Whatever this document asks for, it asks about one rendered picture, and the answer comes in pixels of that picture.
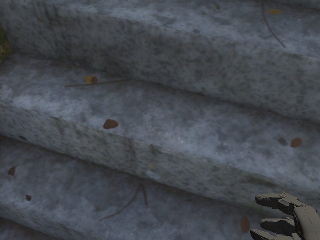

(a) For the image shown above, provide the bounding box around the robot right hand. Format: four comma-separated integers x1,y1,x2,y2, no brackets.
250,191,320,240

